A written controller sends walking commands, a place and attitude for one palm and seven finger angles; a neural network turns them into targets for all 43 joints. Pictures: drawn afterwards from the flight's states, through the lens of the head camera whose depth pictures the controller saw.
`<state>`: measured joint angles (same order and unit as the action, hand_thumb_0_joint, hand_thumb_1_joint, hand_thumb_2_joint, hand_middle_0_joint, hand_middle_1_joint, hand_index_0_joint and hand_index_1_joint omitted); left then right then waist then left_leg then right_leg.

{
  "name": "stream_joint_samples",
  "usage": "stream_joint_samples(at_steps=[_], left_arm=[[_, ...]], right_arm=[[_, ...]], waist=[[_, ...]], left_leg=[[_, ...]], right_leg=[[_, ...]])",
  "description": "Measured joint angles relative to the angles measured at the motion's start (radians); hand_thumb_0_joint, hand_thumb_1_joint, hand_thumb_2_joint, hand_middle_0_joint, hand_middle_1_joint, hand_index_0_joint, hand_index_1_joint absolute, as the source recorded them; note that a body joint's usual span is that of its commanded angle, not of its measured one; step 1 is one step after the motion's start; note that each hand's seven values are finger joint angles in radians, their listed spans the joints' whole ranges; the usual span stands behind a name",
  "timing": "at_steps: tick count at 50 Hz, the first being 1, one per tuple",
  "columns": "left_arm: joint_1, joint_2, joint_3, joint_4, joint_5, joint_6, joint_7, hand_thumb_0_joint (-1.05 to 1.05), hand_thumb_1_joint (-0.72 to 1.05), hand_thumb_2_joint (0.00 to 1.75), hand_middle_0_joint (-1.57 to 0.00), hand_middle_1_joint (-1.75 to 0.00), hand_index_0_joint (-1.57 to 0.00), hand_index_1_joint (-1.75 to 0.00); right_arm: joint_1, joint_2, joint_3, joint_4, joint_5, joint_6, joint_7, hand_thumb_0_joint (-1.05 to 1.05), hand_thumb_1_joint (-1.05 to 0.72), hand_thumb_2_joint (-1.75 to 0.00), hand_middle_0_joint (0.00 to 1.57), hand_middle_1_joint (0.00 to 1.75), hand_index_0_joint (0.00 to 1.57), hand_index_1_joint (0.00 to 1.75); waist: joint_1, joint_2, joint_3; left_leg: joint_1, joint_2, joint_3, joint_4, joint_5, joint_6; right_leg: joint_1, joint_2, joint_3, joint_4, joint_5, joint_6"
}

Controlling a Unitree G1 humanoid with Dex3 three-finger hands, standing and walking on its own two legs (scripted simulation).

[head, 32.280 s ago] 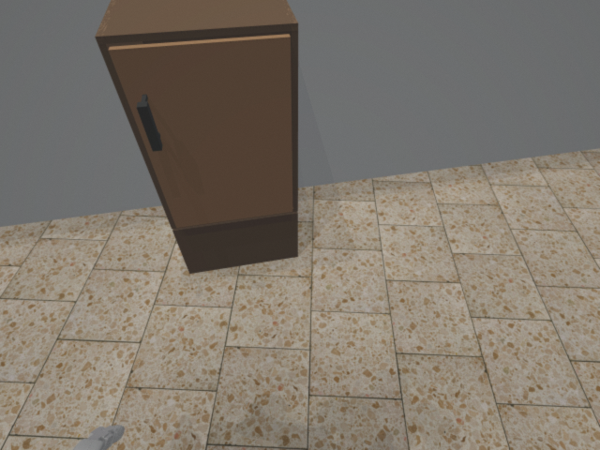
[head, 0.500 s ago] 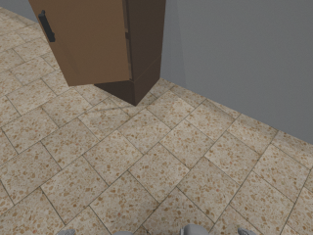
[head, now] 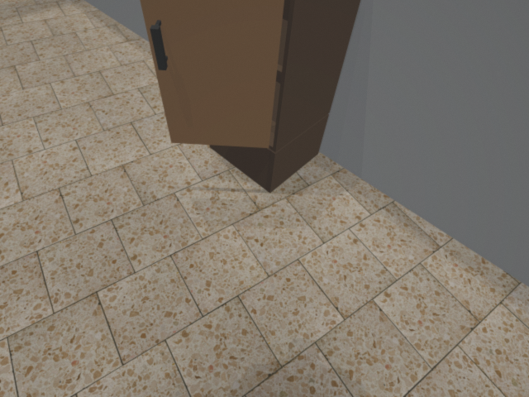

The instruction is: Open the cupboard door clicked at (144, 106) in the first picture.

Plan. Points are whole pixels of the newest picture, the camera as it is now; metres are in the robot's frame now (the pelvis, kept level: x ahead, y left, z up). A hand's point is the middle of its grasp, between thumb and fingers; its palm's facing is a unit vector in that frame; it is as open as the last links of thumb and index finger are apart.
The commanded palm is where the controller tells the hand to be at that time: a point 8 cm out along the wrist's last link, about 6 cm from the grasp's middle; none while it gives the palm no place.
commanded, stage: take the last steps up to it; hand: left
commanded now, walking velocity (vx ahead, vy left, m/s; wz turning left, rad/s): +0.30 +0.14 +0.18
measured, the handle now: (160, 45) +1.02 +0.39 -0.03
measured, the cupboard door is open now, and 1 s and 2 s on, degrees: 42 42 42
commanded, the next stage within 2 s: come to a stop and stand still in 1.32 s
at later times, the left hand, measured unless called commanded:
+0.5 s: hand (176, 321) +0.25 +0.18 -0.15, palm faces +0.01 -0.98 -0.21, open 7.4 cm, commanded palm none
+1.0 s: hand (127, 352) +0.20 +0.26 -0.18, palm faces +0.16 -0.97 -0.17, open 7.3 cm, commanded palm none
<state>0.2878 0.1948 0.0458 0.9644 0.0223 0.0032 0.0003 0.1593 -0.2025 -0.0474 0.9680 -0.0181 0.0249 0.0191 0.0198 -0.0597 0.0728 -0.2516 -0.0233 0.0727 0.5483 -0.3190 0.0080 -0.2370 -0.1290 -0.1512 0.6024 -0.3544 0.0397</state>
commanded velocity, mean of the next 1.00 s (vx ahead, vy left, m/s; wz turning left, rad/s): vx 0.30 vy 0.09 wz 0.04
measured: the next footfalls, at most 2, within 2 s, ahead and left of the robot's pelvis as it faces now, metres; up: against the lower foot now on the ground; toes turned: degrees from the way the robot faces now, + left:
right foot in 0.46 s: +0.21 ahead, -0.10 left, +0.00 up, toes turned -4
left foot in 0.90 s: +0.37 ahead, +0.19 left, +0.00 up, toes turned +12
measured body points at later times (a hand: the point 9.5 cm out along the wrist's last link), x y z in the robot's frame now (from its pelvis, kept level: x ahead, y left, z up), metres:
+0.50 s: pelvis +0.12 +0.00 +0.00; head +0.15 -0.02 +0.44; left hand +0.25 +0.23 -0.13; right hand +0.03 -0.22 -0.16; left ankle +0.00 +0.09 -0.71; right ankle +0.17 -0.10 -0.73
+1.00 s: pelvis +0.28 +0.09 +0.00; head +0.31 +0.11 +0.45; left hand +0.19 +0.31 -0.16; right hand +0.42 -0.13 -0.13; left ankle +0.33 +0.18 -0.73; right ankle +0.20 -0.06 -0.66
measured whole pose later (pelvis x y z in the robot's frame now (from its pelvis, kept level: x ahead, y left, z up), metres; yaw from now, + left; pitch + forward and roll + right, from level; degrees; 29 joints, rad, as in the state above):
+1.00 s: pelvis +0.28 +0.09 +0.00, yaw +4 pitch +0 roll +0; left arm 0.38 0.19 0.05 1.13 0.02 -0.01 -0.01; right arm 0.13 -0.17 -0.04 0.95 -0.03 -0.07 0.01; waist 0.05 -0.05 0.07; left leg -0.33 0.02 0.14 0.57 -0.23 0.06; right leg -0.33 -0.11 -0.05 1.08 -0.46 -0.01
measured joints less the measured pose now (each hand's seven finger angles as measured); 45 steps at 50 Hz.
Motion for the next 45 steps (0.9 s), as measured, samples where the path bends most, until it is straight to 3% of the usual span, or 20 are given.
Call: stream_joint_samples(at_steps=[3, 5, 8, 14, 21, 23, 26, 28, 30, 35, 41, 45], left_arm=[[-0.004, 0.020, 0.011, 0.033, 0.002, 0.031, -0.004, 0.01, 0.91, 0.89, -0.20, -0.29, -0.21, -0.30], [-0.020, 0.026, 0.014, 0.050, 0.006, 0.037, -0.009, 0.01, 0.91, 0.89, -0.20, -0.29, -0.20, -0.30], [-0.053, 0.031, 0.015, 0.047, 0.007, 0.025, -0.018, 0.01, 0.91, 0.89, -0.20, -0.29, -0.20, -0.30], [-0.123, 0.024, 0.006, 0.020, 0.004, 0.007, -0.019, 0.01, 0.91, 0.90, -0.20, -0.29, -0.20, -0.30], [-0.194, -0.003, -0.007, -0.007, 0.003, -0.004, -0.022, 0.01, 0.91, 0.90, -0.20, -0.29, -0.20, -0.30], [-0.203, -0.009, -0.009, -0.020, 0.004, -0.025, -0.024, 0.01, 0.91, 0.90, -0.20, -0.29, -0.20, -0.30], [-0.204, -0.035, -0.011, -0.024, -0.001, -0.057, -0.016, 0.01, 0.91, 0.89, -0.20, -0.29, -0.20, -0.30], [-0.174, -0.050, -0.012, -0.020, -0.003, -0.061, -0.004, 0.01, 0.91, 0.89, -0.20, -0.29, -0.20, -0.30], [-0.131, -0.060, -0.012, -0.002, -0.004, -0.065, 0.004, 0.01, 0.91, 0.89, -0.20, -0.29, -0.20, -0.30], [-0.037, -0.016, 0.018, 0.049, -0.007, -0.081, 0.017, -0.02, 0.97, 0.89, -0.20, -0.29, -0.21, -0.30], [0.069, -0.001, 0.008, 0.129, 0.004, -0.065, 0.002, -0.01, 0.94, 0.89, -0.20, -0.29, -0.20, -0.30], [0.138, -0.006, 0.006, 0.159, 0.006, -0.046, -0.003, 0.00, 0.93, 0.89, -0.20, -0.29, -0.20, -0.30]], right_arm=[[0.020, 0.019, 0.009, -0.007, -0.011, -0.021, -0.008, 0.00, -0.91, -0.90, 0.19, 0.30, 0.20, 0.30], [0.049, 0.028, 0.015, -0.007, -0.012, -0.037, -0.018, 0.00, -0.91, -0.90, 0.20, 0.30, 0.20, 0.30], [0.099, 0.040, 0.025, 0.015, -0.010, -0.056, -0.027, 0.00, -0.91, -0.90, 0.20, 0.30, 0.20, 0.30], [0.192, 0.056, 0.034, 0.080, -0.007, -0.069, -0.029, 0.00, -0.91, -0.90, 0.20, 0.30, 0.20, 0.30], [0.266, 0.056, 0.032, 0.138, -0.012, -0.067, -0.029, 0.00, -0.91, -0.90, 0.20, 0.30, 0.20, 0.30], [0.289, 0.056, 0.031, 0.151, -0.006, -0.066, -0.028, 0.00, -0.91, -0.90, 0.20, 0.30, 0.20, 0.30], [0.267, 0.045, 0.021, 0.169, 0.000, -0.044, -0.021, 0.00, -0.91, -0.90, 0.20, 0.30, 0.20, 0.30], [0.240, 0.036, 0.011, 0.167, -0.002, -0.031, -0.017, 0.00, -0.91, -0.90, 0.20, 0.30, 0.20, 0.30], [0.202, 0.027, 0.003, 0.151, -0.007, -0.023, -0.013, 0.00, -0.91, -0.90, 0.20, 0.30, 0.20, 0.30], [0.110, 0.020, -0.011, 0.093, -0.010, -0.025, 0.002, 0.00, -0.91, -0.90, 0.19, 0.30, 0.20, 0.30], [0.010, 0.007, -0.017, 0.040, -0.009, -0.033, 0.020, 0.00, -0.92, -0.90, 0.19, 0.30, 0.19, 0.30], [-0.031, 0.004, -0.008, 0.006, -0.012, -0.061, 0.023, 0.00, -0.91, -0.90, 0.19, 0.30, 0.20, 0.30]], waist=[[0.008, -0.016, -0.004], [-0.002, -0.005, -0.010], [-0.011, 0.014, -0.011], [-0.027, 0.043, -0.016], [-0.065, 0.061, -0.013], [-0.068, 0.061, -0.014], [-0.075, 0.091, 0.014], [-0.069, 0.093, 0.014], [-0.060, 0.086, 0.007], [-0.031, 0.058, -0.016], [0.017, 0.046, -0.029], [0.040, 0.036, -0.036]], left_leg=[[0.006, -0.011, 0.012, 0.020, -0.003, 0.058], [0.031, -0.014, 0.003, -0.021, 0.003, 0.066], [0.086, -0.023, -0.016, -0.113, 0.041, 0.068], [0.183, -0.036, -0.041, -0.227, 0.064, 0.072], [0.249, -0.045, -0.037, -0.206, -0.016, 0.054], [0.225, -0.045, -0.040, -0.101, -0.086, 0.044], [0.069, -0.014, -0.053, 0.301, -0.173, 0.035], [-0.042, 0.012, -0.048, 0.469, -0.129, 0.025], [-0.134, 0.047, -0.040, 0.513, -0.058, 0.008], [-0.252, 0.111, -0.030, 0.360, 0.084, -0.031], [-0.224, 0.106, 0.003, 0.130, 0.127, -0.037], [-0.116, 0.076, 0.029, -0.025, 0.128, -0.006]], right_leg=[[-0.104, 0.013, 0.054, 0.271, -0.150, -0.006], [-0.177, 0.028, 0.074, 0.421, -0.123, -0.013], [-0.251, 0.033, 0.091, 0.504, -0.038, -0.014], [-0.285, 0.028, 0.091, 0.361, 0.040, -0.005], [-0.185, 0.059, 0.064, 0.071, 0.076, -0.021], [-0.116, 0.072, 0.058, -0.028, 0.131, -0.044], [-0.081, 0.084, 0.017, 0.015, 0.091, -0.082], [-0.032, 0.087, 0.001, -0.025, 0.077, -0.083], [0.014, 0.089, -0.005, -0.090, 0.094, -0.075], [0.111, 0.087, -0.009, -0.225, 0.121, -0.066], [0.185, 0.057, -0.002, -0.249, 0.071, -0.018], [0.179, 0.023, 0.015, -0.130, -0.035, 0.012]])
